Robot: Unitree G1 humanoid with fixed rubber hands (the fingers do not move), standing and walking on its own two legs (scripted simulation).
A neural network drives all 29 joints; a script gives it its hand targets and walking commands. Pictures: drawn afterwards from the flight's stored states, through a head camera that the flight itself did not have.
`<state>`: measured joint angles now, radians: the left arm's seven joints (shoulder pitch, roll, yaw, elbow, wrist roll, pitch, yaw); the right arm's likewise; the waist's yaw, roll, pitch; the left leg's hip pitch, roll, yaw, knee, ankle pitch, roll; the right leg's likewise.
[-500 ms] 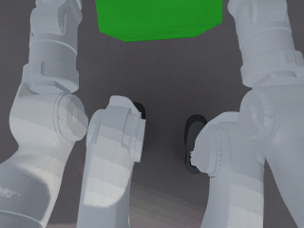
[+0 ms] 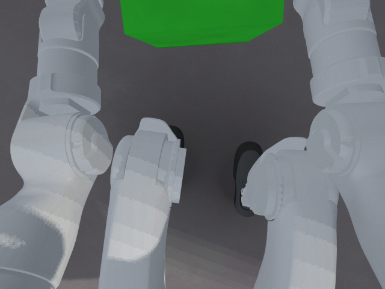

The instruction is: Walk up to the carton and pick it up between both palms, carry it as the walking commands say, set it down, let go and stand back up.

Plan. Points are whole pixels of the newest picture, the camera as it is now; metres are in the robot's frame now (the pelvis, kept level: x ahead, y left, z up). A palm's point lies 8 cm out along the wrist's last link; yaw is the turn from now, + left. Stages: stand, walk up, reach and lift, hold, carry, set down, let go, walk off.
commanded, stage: set down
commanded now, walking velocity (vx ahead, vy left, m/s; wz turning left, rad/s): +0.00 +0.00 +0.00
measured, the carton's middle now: out of the picture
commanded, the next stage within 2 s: let go in 1.80 s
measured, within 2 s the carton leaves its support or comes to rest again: neither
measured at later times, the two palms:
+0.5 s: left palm out of the picture +0.53 +0.27 -0.16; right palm out of the picture +0.58 -0.09 -0.16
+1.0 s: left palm out of the picture +0.53 +0.28 -0.01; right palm out of the picture +0.60 -0.09 -0.01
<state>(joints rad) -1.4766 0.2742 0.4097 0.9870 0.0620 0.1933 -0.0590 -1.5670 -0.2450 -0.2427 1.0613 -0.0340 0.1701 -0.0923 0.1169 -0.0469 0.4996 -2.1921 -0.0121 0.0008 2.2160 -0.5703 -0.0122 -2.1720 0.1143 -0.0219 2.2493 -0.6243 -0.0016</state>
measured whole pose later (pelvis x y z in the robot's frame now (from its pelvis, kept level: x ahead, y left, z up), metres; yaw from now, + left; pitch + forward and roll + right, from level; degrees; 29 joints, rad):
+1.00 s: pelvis +0.01 +0.01 +0.10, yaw +0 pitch +44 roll -1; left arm -1.33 0.34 0.30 0.96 -0.10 0.18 0.05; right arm -1.41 -0.32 -0.17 0.98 0.04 0.21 -0.12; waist 0.10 -0.03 0.11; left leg -2.12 -0.04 0.00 1.85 -0.50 0.01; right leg -2.07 0.09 0.01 1.87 -0.57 0.02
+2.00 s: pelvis +0.07 +0.02 +0.33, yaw +1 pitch +42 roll -2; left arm -0.87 0.22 0.37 0.70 0.14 0.14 -0.09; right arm -0.92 -0.12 -0.29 0.70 -0.18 0.17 -0.10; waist 0.07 -0.02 0.00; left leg -1.37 -0.04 -0.03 0.88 -0.25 0.02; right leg -1.33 0.06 0.05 0.88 -0.29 0.02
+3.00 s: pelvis +0.13 +0.00 +0.41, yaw +3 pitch -4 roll +1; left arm 0.21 0.22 0.04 0.43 0.02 0.15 -0.07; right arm 0.22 -0.21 -0.03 0.43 0.00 0.12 0.06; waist -0.01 -0.01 0.11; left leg -0.11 -0.03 -0.06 0.45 -0.26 0.00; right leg -0.07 0.05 0.05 0.46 -0.31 -0.03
